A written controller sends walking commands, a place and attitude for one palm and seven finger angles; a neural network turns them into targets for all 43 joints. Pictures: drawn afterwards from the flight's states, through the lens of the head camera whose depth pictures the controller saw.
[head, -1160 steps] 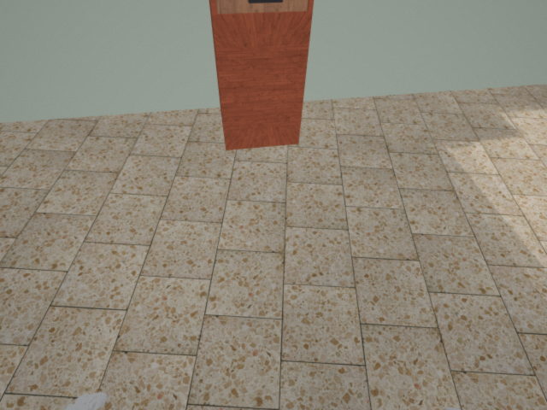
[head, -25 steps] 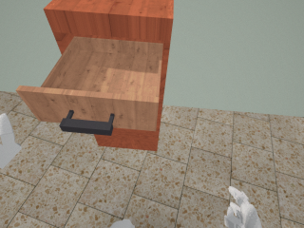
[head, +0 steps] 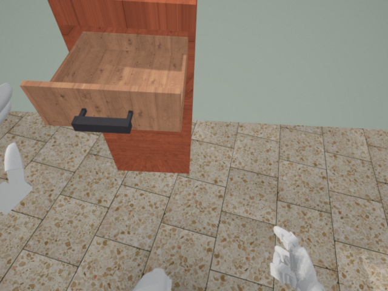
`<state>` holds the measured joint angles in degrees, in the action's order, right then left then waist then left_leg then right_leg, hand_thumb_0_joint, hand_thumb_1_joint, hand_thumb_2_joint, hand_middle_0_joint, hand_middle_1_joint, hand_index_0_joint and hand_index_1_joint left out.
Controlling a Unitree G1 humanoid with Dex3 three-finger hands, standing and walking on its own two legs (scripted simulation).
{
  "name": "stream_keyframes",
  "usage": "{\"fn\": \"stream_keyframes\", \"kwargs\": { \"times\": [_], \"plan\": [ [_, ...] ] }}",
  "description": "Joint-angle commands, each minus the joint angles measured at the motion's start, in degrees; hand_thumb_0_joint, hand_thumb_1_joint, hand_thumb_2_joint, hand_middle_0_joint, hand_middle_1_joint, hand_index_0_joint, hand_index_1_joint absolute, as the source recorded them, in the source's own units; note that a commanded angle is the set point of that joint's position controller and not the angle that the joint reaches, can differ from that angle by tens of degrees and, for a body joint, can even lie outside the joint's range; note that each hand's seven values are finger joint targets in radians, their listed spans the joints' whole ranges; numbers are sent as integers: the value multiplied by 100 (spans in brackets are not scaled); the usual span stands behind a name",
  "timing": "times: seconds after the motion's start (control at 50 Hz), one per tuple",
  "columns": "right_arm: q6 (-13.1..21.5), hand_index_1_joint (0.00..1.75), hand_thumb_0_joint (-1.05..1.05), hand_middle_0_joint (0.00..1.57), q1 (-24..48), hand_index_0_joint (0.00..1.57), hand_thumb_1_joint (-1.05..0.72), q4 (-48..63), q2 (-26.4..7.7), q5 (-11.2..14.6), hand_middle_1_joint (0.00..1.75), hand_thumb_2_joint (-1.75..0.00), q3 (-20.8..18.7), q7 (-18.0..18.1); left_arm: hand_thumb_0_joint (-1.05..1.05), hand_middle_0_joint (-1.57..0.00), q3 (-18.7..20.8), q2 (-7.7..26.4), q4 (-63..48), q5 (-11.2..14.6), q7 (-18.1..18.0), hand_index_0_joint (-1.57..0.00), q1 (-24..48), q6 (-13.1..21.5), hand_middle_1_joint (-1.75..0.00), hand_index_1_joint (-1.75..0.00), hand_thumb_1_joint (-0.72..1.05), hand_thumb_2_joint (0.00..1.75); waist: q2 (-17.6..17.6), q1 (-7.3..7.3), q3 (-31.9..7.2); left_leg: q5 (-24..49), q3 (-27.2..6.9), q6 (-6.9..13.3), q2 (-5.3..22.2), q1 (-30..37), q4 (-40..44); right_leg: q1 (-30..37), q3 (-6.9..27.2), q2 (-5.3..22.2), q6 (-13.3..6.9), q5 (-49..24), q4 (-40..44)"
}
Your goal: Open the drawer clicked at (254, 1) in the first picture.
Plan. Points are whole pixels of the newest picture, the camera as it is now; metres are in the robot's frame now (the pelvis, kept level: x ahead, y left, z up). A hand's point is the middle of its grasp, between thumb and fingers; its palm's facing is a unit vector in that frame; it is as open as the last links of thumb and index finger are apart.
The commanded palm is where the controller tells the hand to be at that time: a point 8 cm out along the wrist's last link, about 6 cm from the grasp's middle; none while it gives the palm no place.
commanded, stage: stop stepping back and stand still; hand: left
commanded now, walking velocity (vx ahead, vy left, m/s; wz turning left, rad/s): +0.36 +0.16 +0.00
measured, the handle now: (104, 118) +0.49 +0.27 +0.03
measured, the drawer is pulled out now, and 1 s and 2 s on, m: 0.30 0.30 0.30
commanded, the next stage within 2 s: let the arm hang, fingers relaxed in 0.60 s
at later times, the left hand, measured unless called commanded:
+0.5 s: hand out of the picture +0.12 +0.25 +0.21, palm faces +0.50 -0.77 -0.40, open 7.4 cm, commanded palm +0.06 +0.29 +0.22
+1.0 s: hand out of the picture +0.00 +0.18 -0.17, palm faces +0.05 -0.98 -0.19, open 7.3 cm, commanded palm none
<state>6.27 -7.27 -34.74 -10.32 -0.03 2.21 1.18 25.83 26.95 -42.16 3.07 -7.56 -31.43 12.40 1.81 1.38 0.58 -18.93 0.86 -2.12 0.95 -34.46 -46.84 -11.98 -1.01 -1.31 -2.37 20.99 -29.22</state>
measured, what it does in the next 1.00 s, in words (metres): steps on the spot: left foot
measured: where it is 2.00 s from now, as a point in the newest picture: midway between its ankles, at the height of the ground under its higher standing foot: outside the picture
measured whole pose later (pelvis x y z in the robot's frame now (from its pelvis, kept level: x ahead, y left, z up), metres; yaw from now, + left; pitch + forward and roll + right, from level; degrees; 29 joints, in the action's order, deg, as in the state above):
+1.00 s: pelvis -0.04 +0.00 -0.01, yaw +4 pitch -2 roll +0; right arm -1.3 -14.0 -53.1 -14.3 -1.6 0.3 0.5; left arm 0.5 10.3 50.8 -1.1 -1.1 -16.3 -4.5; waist 1.3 -2.0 3.2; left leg -15.2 3.1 1.8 0.1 -17.1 -34.6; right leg -10.0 -6.2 -0.8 -2.8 21.5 -33.7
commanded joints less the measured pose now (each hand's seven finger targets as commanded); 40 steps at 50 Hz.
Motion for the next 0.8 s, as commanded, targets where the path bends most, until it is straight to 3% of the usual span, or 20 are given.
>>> {"fn": "stream_keyframes", "kwargs": {
  "times": [0.0, 0.06, 0.1, 0.18, 0.22, 0.28, 0.34, 0.38, 0.42, 0.46, 0.5, 0.52, 0.54, 0.58, 0.62, 0.66, 0.68, 0.7, 0.72, 0.78],
  "plan": [
    [192, 30, 0, 20, 234, 20, -90, 1006, -591, 56, 30, -90, -269, 293, 0, -20, 955, 840, -558, -55, -281, -20, -371, 145, -30, -30, 90, 90, 563, -164, -850, -16, 217, 91, -9, 824, 72, 246, 603, 1597, -501, -4613, 560],
    [250, 30, 0, 20, -99, 20, -90, 865, -794, 17, 30, -90, -328, 319, 0, -20, 714, 688, -532, -35, -318, -20, -126, 195, -30, -30, 90, 90, 205, -268, -679, 582, 245, 249, -6, 1716, 1622, -54, 629, 1509, -273, -2816, 718],
    [375, 30, 0, 20, -179, 20, -90, 866, -974, 32, 30, -90, -446, 348, 0, -20, 577, 634, -571, -30, -306, -20, -71, 270, -30, -30, 90, 90, -214, -218, -584, 1319, -115, 416, 330, 2171, 2378, -124, 470, 1062, 24, -1635, 577],
    [437, 30, 0, 20, -161, 20, -90, 914, -1028, -29, 30, -90, -444, 303, 0, -20, 707, 823, -796, -57, -272, -20, -142, 463, -30, -30, 90, 90, -1061, -183, -860, 2415, -658, 500, 618, 2332, 2346, -55, 187, 516, 159, -1531, 148],
    [457, 30, 0, 20, -184, 20, -90, 867, -986, -16, 30, -90, -430, 286, 0, -20, 620, 696, -700, -75, -277, -20, -203, 503, -30, -30, 90, 90, -870, -196, -679, 1242, -813, 532, 745, 1845, 2598, 24, 64, 385, 193, -638, 268],
    [497, 30, 0, 20, -91, 20, -90, 913, -1028, -36, 30, -90, -467, 288, 0, -20, 552, 666, -834, -87, -286, -20, 70, 530, -30, -30, 90, 90, -555, -268, -248, -648, -680, 492, 496, 1461, 2556, -312, 453, 589, 6, 540, 884],
    [417, 30, 0, 20, -173, 20, -90, 825, -944, -69, 30, -90, -462, 331, 0, -20, 547, 646, -494, -127, -322, -20, 165, 495, -30, -30, 90, 90, -225, -302, -15, -810, -295, 380, 214, 1627, 1718, -1094, 1024, 1000, -348, 1788, 1340],
    [389, 30, 0, 20, -234, 20, -90, 725, -913, -73, 30, -90, -451, 353, 0, -20, 603, 724, -426, -119, -354, -20, 467, 475, -30, -30, 90, 90, 143, -320, -75, -447, -16, 356, 123, 1818, 1144, -1220, 1323, 1323, -527, 1697, 1438],
    [379, 30, 0, 20, -294, 20, -90, 660, -866, -62, 30, -90, -418, 362, 0, -20, 483, 577, -228, -116, -342, -20, 606, 440, -30, -30, 90, 90, 108, -342, -58, -394, -21, 399, 162, 1982, 1323, -1244, 1089, 1294, -505, 1431, 1167],
    [388, 30, 0, 20, -230, 20, -90, 705, -881, -56, 30, -90, -390, 380, 0, -20, 435, 527, -221, -115, -306, -20, 758, 448, -30, -30, 90, 90, -423, -356, 131, -752, -536, 527, 409, 1963, 2083, -1353, 630, 826, -276, 1220, 516],
    [433, 30, 0, 20, -136, 20, -90, 773, -883, -49, 30, -90, -338, 400, 0, -20, 396, 453, -245, -144, -277, -20, 817, 468, -30, -30, 90, 90, -1465, -324, 296, -2274, -2003, 750, 1228, 1637, 3569, -1394, -115, 51, 118, 985, -807],
    [447, 30, 0, 20, -109, 20, -90, 797, -855, -50, 30, -90, -326, 389, 0, -20, 394, 444, -186, -194, -278, -20, 832, 445, -30, -30, 90, 90, -1704, -296, 245, -2963, -2391, 859, 1537, 1109, 4156, -991, -252, -77, 149, 830, -1706],
    [473, 30, 0, 20, -142, 20, -90, 822, -771, -94, 30, -90, -324, 371, 0, -20, 436, 514, -172, -235, -273, -20, 809, 425, -30, -30, 90, 90, -1425, -283, 212, -2689, -2382, 911, 1567, 1006, 4249, -895, -203, -20, 121, 773, -2047],
    [551, 30, 0, 20, -120, 20, -90, 819, -739, -109, 30, -90, -322, 316, 0, -20, 480, 592, -315, -191, -259, -20, 574, 409, -30, -30, 90, 90, -884, -189, -68, -1386, -1689, 944, 1361, 1345, 3761, -533, -206, 142, 130, 677, -1192],
    [522, 30, 0, 20, -87, 20, -90, 834, -786, -86, 30, -90, -313, 275, 0, -20, 412, 436, -441, -165, -235, -20, 133, 367, -30, -30, 90, 90, -976, -179, -332, -635, -891, 676, 978, 1370, 3178, 224, -326, 163, 103, 58, 207],
    [431, 30, 0, 20, -65, 20, -90, 906, -792, -101, 30, -90, -342, 232, 0, -20, 512, 561, -576, -116, -204, -20, 117, 359, -30, -30, 90, 90, -377, -279, -301, -224, -352, 351, 397, 1109, 2088, 231, 702, 776, -252, -107, 1027],
    [659, 30, 0, 20, 13, 20, -90, -622, -1231, 88, 30, -90, -603, -115, 0, -20, -1975, -582, 4679, -462, 555, -20, 337, -610, -30, -30, 90, 90, 313, -471, -691, 970, 18, 251, 504, 1332, 758, -70, 712, 1563, -344, -2764, 283],
    [247, 30, 0, 20, -479, 20, -90, -800, -1155, 53, 30, -90, -736, -179, 0, -20, -1889, -558, 4806, -593, 682, -20, 556, -1122, -30, -30, 90, 90, 351, -494, -892, 449, -190, 132, 491, 1736, 876, -595, 1023, 1654, -436, -2433, 99],
    [7, 30, 0, 20, -751, 20, -90, -805, -1062, -9, 30, -90, -674, -152, 0, -20, -1928, -679, 4940, -573, 689, -20, 723, -1233, -30, -30, 90, 90, 699, -413, -757, 874, -169, 223, 376, 1552, 719, -549, 618, 1311, -390, -2163, 12],
    [-326, 30, 0, 20, -483, 20, -90, -651, -1131, -96, 30, -90, -577, -118, 0, -20, -1939, -413, 5769, -580, 708, -20, 1100, -1266, -30, -30, 90, 90, 1400, -200, -280, 555, -119, 297, 78, 860, 403, 134, 664, 1391, -618, -3062, 90]
  ]
}}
